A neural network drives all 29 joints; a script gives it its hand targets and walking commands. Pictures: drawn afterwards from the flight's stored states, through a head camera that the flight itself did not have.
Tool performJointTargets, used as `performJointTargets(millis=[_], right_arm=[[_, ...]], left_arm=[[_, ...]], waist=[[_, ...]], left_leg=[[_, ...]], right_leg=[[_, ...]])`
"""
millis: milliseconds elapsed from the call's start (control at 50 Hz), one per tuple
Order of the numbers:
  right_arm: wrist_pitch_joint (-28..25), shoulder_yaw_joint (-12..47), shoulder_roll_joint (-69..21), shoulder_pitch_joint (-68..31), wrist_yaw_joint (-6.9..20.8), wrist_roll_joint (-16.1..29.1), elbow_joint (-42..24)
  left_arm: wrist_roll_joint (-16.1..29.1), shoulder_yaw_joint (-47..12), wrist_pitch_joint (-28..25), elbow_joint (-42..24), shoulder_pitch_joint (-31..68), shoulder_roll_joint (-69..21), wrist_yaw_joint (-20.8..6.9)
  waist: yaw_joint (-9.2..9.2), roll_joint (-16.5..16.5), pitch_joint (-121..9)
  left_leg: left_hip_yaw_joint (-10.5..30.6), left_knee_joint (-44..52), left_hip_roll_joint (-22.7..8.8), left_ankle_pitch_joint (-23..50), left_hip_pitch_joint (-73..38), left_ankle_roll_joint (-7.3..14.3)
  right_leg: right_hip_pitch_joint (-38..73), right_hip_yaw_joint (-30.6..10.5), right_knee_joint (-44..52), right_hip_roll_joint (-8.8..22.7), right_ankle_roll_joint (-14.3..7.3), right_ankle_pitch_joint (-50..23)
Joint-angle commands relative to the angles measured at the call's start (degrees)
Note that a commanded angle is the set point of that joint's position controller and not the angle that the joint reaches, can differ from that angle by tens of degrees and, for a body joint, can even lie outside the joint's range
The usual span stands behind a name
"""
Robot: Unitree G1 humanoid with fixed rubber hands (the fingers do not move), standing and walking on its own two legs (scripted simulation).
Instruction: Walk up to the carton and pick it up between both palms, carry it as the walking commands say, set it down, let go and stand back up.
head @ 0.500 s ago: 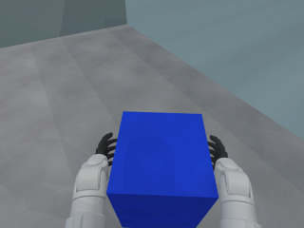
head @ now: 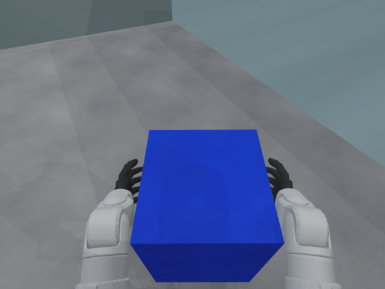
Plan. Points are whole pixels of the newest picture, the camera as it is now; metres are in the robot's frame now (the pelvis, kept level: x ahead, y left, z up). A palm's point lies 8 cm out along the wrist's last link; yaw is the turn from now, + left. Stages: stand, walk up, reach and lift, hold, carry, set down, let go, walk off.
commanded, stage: carry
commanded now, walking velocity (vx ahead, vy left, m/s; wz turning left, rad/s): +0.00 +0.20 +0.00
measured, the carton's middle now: (202, 211) +0.28 +0.00 +0.00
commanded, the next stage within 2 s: none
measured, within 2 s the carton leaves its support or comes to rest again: neither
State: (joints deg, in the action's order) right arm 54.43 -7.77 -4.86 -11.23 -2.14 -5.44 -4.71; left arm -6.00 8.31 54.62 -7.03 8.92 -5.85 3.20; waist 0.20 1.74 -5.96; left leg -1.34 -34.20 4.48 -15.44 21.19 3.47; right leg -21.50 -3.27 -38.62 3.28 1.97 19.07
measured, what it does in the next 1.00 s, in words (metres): steps to the left: right foot, then left foot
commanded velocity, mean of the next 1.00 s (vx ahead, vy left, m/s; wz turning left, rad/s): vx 0.00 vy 0.20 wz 0.00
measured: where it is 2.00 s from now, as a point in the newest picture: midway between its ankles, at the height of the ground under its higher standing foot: outside the picture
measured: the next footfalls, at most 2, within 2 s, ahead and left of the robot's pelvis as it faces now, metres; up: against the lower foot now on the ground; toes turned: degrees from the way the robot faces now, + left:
right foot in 0.58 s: -0.02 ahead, -0.04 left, +0.00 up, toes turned -12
left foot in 0.92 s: +0.02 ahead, +0.30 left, +0.00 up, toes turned +14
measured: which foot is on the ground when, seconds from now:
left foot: down 0.00-0.58, up 0.60-0.90, down 0.92-1.00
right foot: down 0.00-0.24, up 0.26-0.56, down 0.58-0.94, up 0.96-1.00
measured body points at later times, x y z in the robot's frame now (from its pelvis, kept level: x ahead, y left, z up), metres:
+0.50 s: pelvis -0.03 +0.06 +0.01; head -0.02 +0.05 +0.46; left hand +0.26 +0.20 +0.08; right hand +0.24 -0.12 +0.08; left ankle +0.02 +0.08 -0.72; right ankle -0.05 -0.05 -0.69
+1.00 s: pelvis -0.06 +0.15 +0.00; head -0.05 +0.16 +0.45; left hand +0.22 +0.32 +0.06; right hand +0.22 +0.00 +0.07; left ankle -0.02 +0.28 -0.73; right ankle -0.07 -0.01 -0.70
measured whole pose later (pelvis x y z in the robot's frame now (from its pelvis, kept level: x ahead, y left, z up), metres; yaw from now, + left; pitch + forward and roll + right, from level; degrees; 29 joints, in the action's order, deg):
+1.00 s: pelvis -0.06 +0.15 +0.00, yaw +0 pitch +4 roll +2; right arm 65.3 -7.3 -7.5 -7.5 -4.9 -4.1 -17.1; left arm -4.0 8.5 66.8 -19.2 6.6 -6.5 4.5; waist -0.3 3.1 -4.9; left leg -7.0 -32.7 -2.0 -11.8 23.5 -0.1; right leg -25.7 4.2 -47.1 11.6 5.1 30.4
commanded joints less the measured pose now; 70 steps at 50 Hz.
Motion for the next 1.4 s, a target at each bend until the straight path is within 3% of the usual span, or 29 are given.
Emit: performJointTargets(millis=[0, 60, 100, 140, 180, 200, 240, 320, 440, 520, 560, 580, 600, 620, 660, 740, 860, 900, 920, 940, 960, 1040, 1120, 1160, 1180, 1200, 1220, 1280, 1380], right_arm=[[3.98, 39.75, -46.4, -24.92, 10.67, 18.08, -9.73], [7.64, 40.4, -46.32, -25.86, 9.63, 19.25, -16.18], [9.78, 39.99, -45.79, -24.45, 9.52, 19.68, -17.69], [11.52, 40.44, -46.13, -24.53, 9.96, 20.7, -18.74], [12.63, 41.41, -47.88, -24.27, 10.79, 21.9, -18.33], [12.85, 41.36, -48.25, -24.05, 11.12, 22.02, -17.93], [13.25, 40.2, -48.07, -22.75, 11.3, 21.84, -16.61], [13.47, 40.84, -50.36, -24.09, 11.2, 22.3, -18.89], [13.83, 41.38, -50.16, -22.24, 11.16, 22.73, -19.72], [13.93, 42.11, -49.78, -21.56, 11.27, 22.69, -19.24], [13.82, 41.92, -49.19, -22.08, 11.21, 22.57, -18.63], [14.01, 42.56, -48.42, -23.56, 11.28, 22.7, -19.98], [14.17, 41.82, -48.68, -22.75, 11.5, 21.55, -17.34], [13.6, 42.24, -49.89, -23.75, 11.68, 21.73, -17.12], [12.84, 43.18, -50.82, -25.51, 11.87, 22.58, -17.54], [12.56, 43.62, -51.05, -24.28, 11.13, 22.66, -18.43], [12.86, 42.84, -49.72, -20.79, 11.1, 22.23, -17.55], [12.83, 42.61, -49.16, -20.29, 11.45, 22.29, -17.48], [12.85, 42.6, -49.26, -20.18, 11.79, 22.18, -17.2], [12.24, 41.12, -47.89, -19.48, 11.76, 20.87, -15.58], [11.96, 40.71, -48.96, -19.9, 11.8, 20.99, -16.18], [10.97, 41.0, -51.75, -20.92, 11.66, 20.15, -18.81], [11.0, 41.21, -50.28, -19.04, 10.94, 19.73, -19.36], [11.35, 41.16, -49.4, -17.97, 10.66, 19.39, -17.92], [11.43, 41.12, -49.2, -17.81, 10.67, 19.39, -16.99], [11.73, 41.91, -48.64, -18.44, 10.86, 19.11, -17.62], [11.87, 42.46, -48.61, -20.73, 11.04, 19.94, -18.98], [12.3, 44.47, -49.52, -24.81, 11.71, 21.68, -20.82], [13.58, 42.14, -48.52, -22.63, 12.45, 21.43, -15.86]], left_arm=[[21.55, -42.89, 4.63, -10.58, 31.71, -46.33, -12.78], [23.87, -43.07, 8.3, -12.13, 28.78, -48.35, -13.12], [24.14, -43.02, 10.05, -12.38, 26.65, -48.13, -13.16], [23.71, -42.66, 11.2, -13.18, 25.19, -47.57, -12.85], [22.75, -43.13, 12.16, -14.67, 25.56, -47.41, -12.47], [22.74, -43.76, 12.63, -15.95, 26.82, -47.49, -12.44], [23.05, -44.41, 13.51, -18.26, 29.93, -47.35, -12.42], [23.42, -44.06, 13.7, -16.91, 27.68, -49.71, -12.76], [22.76, -43.35, 13.69, -16.74, 24.23, -48.93, -12.08], [22.01, -42.34, 13.59, -16.06, 22.41, -48.35, -12.13], [22.1, -42.01, 13.57, -15.57, 21.79, -48.13, -12.42], [21.59, -41.39, 13.28, -14.68, 20.96, -48.16, -12.55], [21.54, -41.18, 13.43, -12.48, 19.48, -48.73, -12.82], [22.46, -42.18, 13.22, -14.25, 22.2, -49.57, -13.01], [22.52, -42.9, 12.68, -15.82, 25.69, -49.49, -13.17], [22.52, -41.63, 12.33, -17.27, 24.88, -47.86, -13.13], [21.44, -41.27, 12.3, -16.56, 21.22, -47.17, -12.85], [20.97, -41.61, 12.18, -16.96, 21.36, -47.35, -12.65], [20.59, -41.78, 12.2, -16.47, 21.56, -47.11, -12.55], [21.19, -43.13, 12.57, -16.35, 22.55, -47.04, -12.62], [21.76, -43.66, 12.48, -16.94, 24.93, -47.84, -12.8], [23.72, -44.92, 11.55, -18.64, 27.69, -50.41, -13.38], [24.13, -45.03, 11.76, -18.91, 25.51, -48.3, -13.23], [23.81, -44.42, 12.01, -17.55, 23.64, -47.48, -13.47], [23.91, -44.24, 12.05, -17.24, 23.61, -47.25, -13.6], [22.7, -42.89, 11.94, -15.21, 21.95, -47.41, -13.77], [22.67, -42.92, 11.7, -14.4, 21.73, -48.45, -13.91], [22.61, -42.6, 12.08, -15.29, 24.25, -48.36, -13.83], [21.54, -42.48, 13.3, -13.99, 24.17, -47.39, -12.99]], waist=[[0.46, -10.93, -16.6], [0.87, -6.48, -17.31], [0.67, 1.0, -17.74], [0.59, 9.21, -17.58], [-0.28, 11.99, -15.99], [-0.61, 6.26, -14.41], [-0.98, -15.97, -12.69], [-0.14, -5.91, -14.01], [-0.47, -6.91, -16.33], [0.18, -6.87, -17.47], [1.13, -0.13, -18.49], [1.29, 13.81, -17.89], [1.42, 13.98, -12.43], [1.15, 7.5, -10.92], [0.77, 3.15, -9.52], [0.76, 10.27, -10.95], [0.45, 13.84, -13.64], [0.32, 6.16, -16.49], [0.33, -0.75, -15.62], [-0.7, -16.35, -15.09], [-0.89, -19.31, -16.52], [-0.22, -11.03, -16.84], [0.05, -9.63, -16.63], [1.13, -7.31, -16.63], [1.02, -3.84, -16.51], [0.49, 6.34, -14.93], [0.13, 9.27, -12.05], [-0.09, 3.69, -9.76], [0.1, -3.28, -10.49]], left_leg=[[13.82, 7.69, -16.4, 33.93, -12.73, 6.93], [9.02, 4.34, -13.24, 33.09, -9.76, 5.33], [5.76, -1.31, -9.93, 26.93, -2.89, 1.85], [2.96, -6.5, -7.36, 12.25, 2.57, -1.54], [3.11, -2.29, -7.65, -4.71, -0.36, -1.84], [5.05, 3.99, -8.35, -1.97, -4.7, -1.46], [18.98, 15.71, -18.8, 20.24, -13.73, 2.43], [14.35, 15.79, -17.15, 17.41, -13.44, 4.81], [12.63, 16.71, -16.31, 17.46, -16.43, 5.48], [9.29, 15.77, -14.63, 17.52, -12.18, 2.88], [5.56, 8.18, -11.51, 13.25, 2.06, -1.79], [2.31, -5.01, -7.55, -3.24, 11.8, -5.14], [-0.76, -17.46, -6.22, -12.54, 18.6, -4.41], [2.36, -24.54, -6.22, -11.73, 18.19, -3.93], [3.7, -27.31, -7.05, -6.98, 18.1, -4.9], [-2.74, -19.5, -5.69, -7.06, 14.31, -5.78], [-7.85, 3.76, -4.49, -0.71, 1.24, -4.47], [-6.87, 14.08, -6.37, 4.17, -10.41, -3.96], [0.22, 14.16, -13.35, 15.84, -15.94, -2.96], [12.16, 12.11, -22.92, 33.07, -19.19, 2.98], [12.9, 10.18, -23.56, 37.67, -18.93, 6.79], [5.74, 10.87, -19.44, 23.18, -13.13, 6.75], [6.26, 13.23, -18.78, 11.79, -9.93, 5.6], [4.6, 12.41, -17.74, 7.32, -6.45, 3.09], [3.41, 9.57, -16.05, 4.86, -1.77, 0.38], [-0.04, 4.38, -11.28, 1.77, 1.27, -2.79], [-0.87, 3.68, -10.41, -0.41, -0.73, -3.32], [0.21, 8.04, -11.34, 3.29, -8.96, -2.78], [5.06, 16.86, -15.03, -2.01, -5.46, -1.48]], right_leg=[[-4.34, 6.32, -3.56, 0.58, -1.23, 7.94], [1.4, 7.13, 3.37, 1.91, -2.24, -1.81], [7.73, 0.47, 4.9, 8.04, -3.97, -15.11], [10.72, -8.17, 7.44, 16.52, -7.09, -27.05], [6.6, -7.28, 8.03, 17.28, -7.29, -24.61], [1.15, -1.98, 5.35, 13.63, -4.62, -16.6], [-13.04, 11.95, -12.42, 1.95, 1.24, 12.68], [-13.18, 7.37, -22.3, 2.32, -0.29, 11.02], [-8.12, 9.74, -9.57, -0.08, -1.08, 10.26], [4.04, 11.77, 8.09, 0.27, -2.78, 2.83], [20.77, 3.49, 17.73, 8.84, -4.51, -5.12], [23.1, -16.94, 18.04, 25.93, -11.02, -14.71], [19.16, -18.83, 19.69, 30.94, -15.82, -26.57], [16.46, -14.06, 19.03, 27.72, -15.37, -29.59], [13.77, -4.87, 16.82, 21.42, -10.43, -28.9], [13.97, 2.26, 13.36, 16.68, -7.57, -39.12], [13.65, 5.97, 9.68, 16.46, -4.42, -36.28], [9.31, 8.71, 2.09, 13.62, -0.87, -26.64], [1.33, 9.42, -2.56, 11.51, 1.31, -11.18], [-11.21, 13.49, -9.0, 4.5, 4.11, 13.08], [-11.99, 10.16, -17.4, 3.8, 2.81, 21.88], [-11.32, 7.9, -22.02, 3.12, 1.49, 11.8], [-2.65, 9.22, -4.14, 1.39, -0.13, 8.49], [6.99, 10.14, 13.26, 1.66, -1.45, -2.45], [13.27, 5.93, 16.87, 5.42, -2.12, -5.36], [11.96, -6.22, 18.78, 14.07, -4.7, -6.66], [6.64, -6.46, 19.05, 15.84, -6.42, -8.06], [-2.21, 1.72, 18.86, 9.91, -2.66, 3.81], [3.68, 6.96, 11.63, 4.85, -1.04, -0.93]])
